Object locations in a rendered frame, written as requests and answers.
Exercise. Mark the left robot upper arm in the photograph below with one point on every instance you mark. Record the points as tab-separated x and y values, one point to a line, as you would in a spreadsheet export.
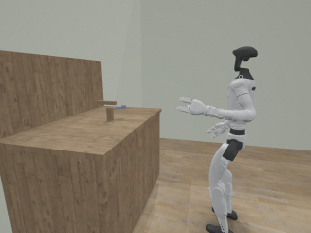
240	89

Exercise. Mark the right robot foot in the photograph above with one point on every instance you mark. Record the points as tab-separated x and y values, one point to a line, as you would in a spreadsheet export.
232	215

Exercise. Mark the robot left hand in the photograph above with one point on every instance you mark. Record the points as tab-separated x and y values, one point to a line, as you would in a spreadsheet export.
197	107

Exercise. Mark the counter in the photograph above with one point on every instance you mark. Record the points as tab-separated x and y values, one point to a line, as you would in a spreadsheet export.
69	164

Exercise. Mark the robot right hand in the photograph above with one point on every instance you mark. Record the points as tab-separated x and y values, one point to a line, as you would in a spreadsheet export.
220	129

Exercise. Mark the tap lever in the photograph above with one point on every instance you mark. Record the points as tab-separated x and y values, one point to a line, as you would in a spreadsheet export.
119	107

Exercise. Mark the left robot forearm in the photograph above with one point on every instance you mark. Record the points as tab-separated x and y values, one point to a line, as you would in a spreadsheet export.
233	115

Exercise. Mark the robot left shin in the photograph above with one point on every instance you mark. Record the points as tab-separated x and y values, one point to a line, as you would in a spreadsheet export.
219	205

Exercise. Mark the right robot forearm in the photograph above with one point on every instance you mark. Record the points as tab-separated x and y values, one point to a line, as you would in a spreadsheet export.
227	124

